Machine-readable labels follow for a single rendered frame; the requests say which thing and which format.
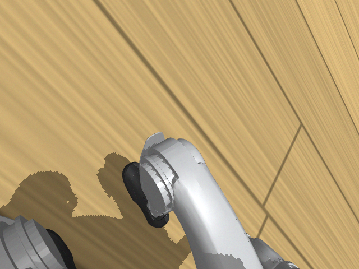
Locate right robot foot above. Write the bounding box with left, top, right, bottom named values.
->
left=122, top=162, right=169, bottom=228

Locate right robot hand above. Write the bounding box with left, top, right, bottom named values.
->
left=247, top=234, right=285, bottom=269

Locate left robot foot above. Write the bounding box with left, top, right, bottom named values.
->
left=46, top=229, right=76, bottom=269

